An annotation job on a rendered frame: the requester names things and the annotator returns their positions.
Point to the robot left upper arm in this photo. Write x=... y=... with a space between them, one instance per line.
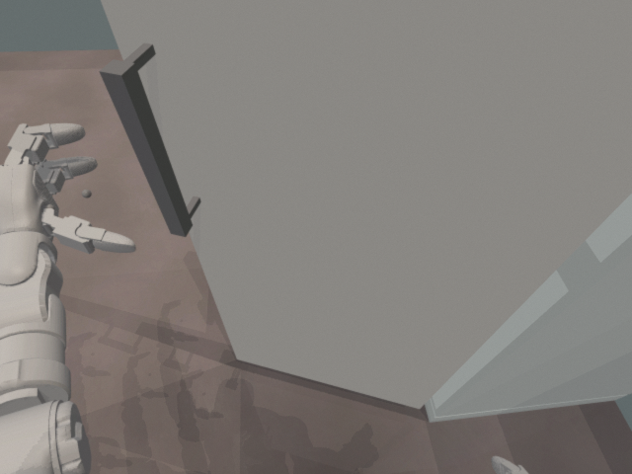
x=45 y=439

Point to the fridge door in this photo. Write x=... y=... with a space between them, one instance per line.
x=383 y=183

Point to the handle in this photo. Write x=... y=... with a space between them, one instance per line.
x=127 y=93

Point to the robot left forearm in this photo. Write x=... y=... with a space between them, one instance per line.
x=32 y=324

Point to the left robot hand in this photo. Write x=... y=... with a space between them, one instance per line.
x=26 y=189

